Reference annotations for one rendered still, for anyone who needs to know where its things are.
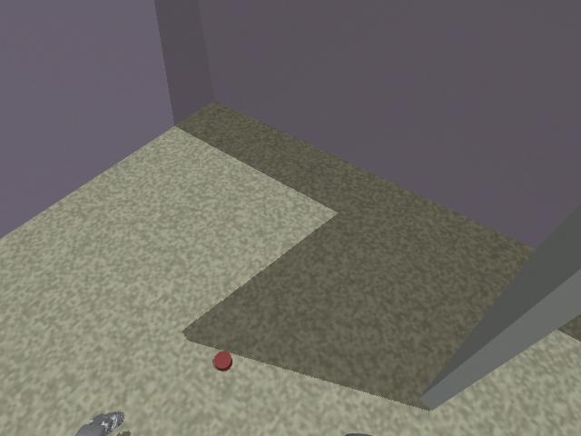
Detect tin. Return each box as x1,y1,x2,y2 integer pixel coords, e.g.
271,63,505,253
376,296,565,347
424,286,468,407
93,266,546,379
214,351,232,372

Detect left robot hand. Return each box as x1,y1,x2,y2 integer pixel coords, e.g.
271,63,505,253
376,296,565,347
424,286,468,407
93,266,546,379
75,411,124,436

